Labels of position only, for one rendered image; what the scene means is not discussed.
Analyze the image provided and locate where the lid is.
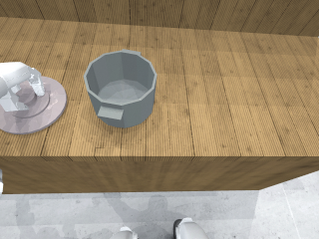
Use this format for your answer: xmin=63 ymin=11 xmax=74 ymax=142
xmin=0 ymin=76 xmax=68 ymax=134

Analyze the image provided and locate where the robot right shin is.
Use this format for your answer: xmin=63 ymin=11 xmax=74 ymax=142
xmin=179 ymin=217 xmax=192 ymax=225

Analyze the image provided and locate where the pot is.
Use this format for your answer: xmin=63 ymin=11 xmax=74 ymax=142
xmin=83 ymin=49 xmax=158 ymax=128

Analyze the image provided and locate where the table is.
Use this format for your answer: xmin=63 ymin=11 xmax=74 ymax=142
xmin=0 ymin=0 xmax=319 ymax=194

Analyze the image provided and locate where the left robot hand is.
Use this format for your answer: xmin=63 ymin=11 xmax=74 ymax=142
xmin=0 ymin=62 xmax=45 ymax=112

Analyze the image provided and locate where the knob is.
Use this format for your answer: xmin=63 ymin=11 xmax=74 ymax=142
xmin=15 ymin=88 xmax=37 ymax=107

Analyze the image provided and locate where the right robot thigh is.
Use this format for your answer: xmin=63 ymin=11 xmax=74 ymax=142
xmin=175 ymin=221 xmax=209 ymax=239

